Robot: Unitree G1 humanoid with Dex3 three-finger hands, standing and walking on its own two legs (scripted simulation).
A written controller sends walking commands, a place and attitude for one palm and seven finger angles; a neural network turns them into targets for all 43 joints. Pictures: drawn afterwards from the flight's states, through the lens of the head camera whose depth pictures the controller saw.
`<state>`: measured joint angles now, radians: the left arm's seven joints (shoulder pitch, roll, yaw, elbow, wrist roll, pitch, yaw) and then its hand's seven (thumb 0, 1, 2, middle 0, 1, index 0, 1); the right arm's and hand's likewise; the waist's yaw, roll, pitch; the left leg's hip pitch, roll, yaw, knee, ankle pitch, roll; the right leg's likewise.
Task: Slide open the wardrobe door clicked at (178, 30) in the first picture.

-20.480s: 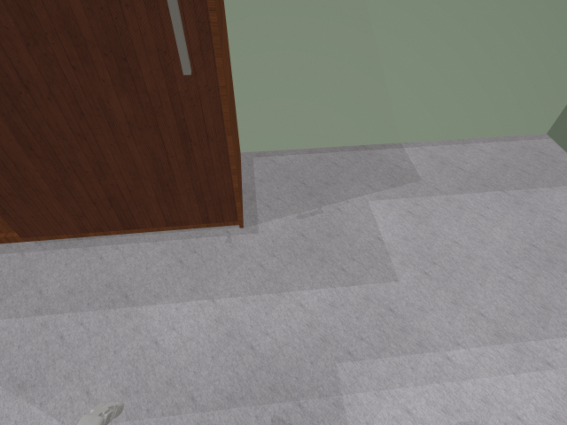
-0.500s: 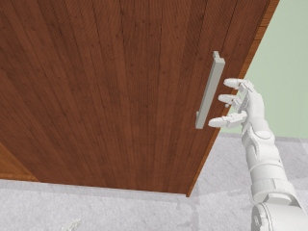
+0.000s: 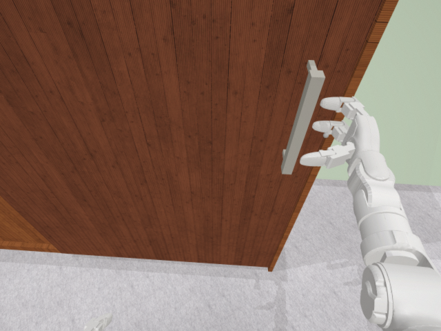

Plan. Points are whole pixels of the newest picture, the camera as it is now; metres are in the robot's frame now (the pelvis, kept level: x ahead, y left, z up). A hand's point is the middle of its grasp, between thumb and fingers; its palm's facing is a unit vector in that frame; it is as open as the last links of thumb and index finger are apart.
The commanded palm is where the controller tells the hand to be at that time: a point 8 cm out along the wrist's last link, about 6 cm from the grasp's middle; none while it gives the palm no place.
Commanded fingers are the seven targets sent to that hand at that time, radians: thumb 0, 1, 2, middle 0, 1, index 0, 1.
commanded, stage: slide the fingers in behind the handle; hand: right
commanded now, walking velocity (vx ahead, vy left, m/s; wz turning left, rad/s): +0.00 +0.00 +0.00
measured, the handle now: (297, 123) +0.49 -0.09 +0.13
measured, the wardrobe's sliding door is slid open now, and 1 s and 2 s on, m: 0.00 0.00 0.00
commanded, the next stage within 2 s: move the hooked fingers beside the handle in 0.66 s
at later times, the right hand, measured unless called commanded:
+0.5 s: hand (315, 139) +0.44 -0.12 +0.14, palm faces -0.03 +1.00 +0.01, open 14.0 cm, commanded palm +0.42 -0.16 +0.14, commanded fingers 0.00 0.50 -0.30 0.30 1.20 0.30 1.20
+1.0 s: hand (313, 136) +0.44 -0.11 +0.14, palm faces -0.01 +1.00 +0.00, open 13.6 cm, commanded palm +0.42 -0.16 +0.14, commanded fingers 0.00 0.50 -0.30 0.30 1.20 0.30 1.20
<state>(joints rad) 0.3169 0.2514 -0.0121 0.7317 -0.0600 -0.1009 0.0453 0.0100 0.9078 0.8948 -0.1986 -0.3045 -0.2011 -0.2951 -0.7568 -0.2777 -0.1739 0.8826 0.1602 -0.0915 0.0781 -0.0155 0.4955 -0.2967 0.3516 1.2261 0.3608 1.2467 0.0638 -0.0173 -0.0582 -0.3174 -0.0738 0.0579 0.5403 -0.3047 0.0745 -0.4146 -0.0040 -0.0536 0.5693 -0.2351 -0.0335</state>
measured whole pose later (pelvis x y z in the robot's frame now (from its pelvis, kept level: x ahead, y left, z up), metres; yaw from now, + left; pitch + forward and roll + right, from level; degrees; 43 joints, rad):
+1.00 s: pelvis +0.00 -0.01 +0.00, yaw +0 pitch +4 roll +1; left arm 0.32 0.23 -0.02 0.74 -0.05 -0.11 0.03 0.01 0.91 0.89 -0.20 -0.30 -0.20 -0.30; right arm -0.76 -0.20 -0.11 0.87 0.15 -0.09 0.00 -0.02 0.50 -0.30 0.34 1.23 0.35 1.26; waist 0.05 -0.02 -0.06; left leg -0.32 -0.06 0.06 0.55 -0.32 0.07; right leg -0.41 0.01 -0.05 0.58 -0.24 -0.04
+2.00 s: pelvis +0.01 -0.01 +0.00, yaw +1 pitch +3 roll +1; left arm 0.28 0.24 -0.03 0.68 -0.07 -0.07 0.05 0.01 0.91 0.89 -0.20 -0.30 -0.20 -0.30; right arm -0.59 -0.23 -0.14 0.66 0.17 -0.02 0.06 -0.02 0.50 -0.30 0.30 1.20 0.30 1.20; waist 0.04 -0.02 -0.07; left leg -0.26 -0.07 0.04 0.52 -0.31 0.06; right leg -0.35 0.01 -0.07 0.56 -0.25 -0.04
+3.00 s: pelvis +0.01 +0.00 +0.00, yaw +1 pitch +3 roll +0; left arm 0.28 0.25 -0.02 0.68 -0.07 -0.07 0.05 0.01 0.91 0.89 -0.20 -0.30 -0.20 -0.30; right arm -0.58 -0.28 -0.19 0.67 0.17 0.00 0.09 -0.02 0.50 -0.30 0.31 1.20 0.31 1.20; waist 0.05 -0.01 -0.07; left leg -0.26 -0.08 0.04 0.52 -0.31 0.07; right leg -0.36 0.00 -0.06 0.55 -0.25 -0.03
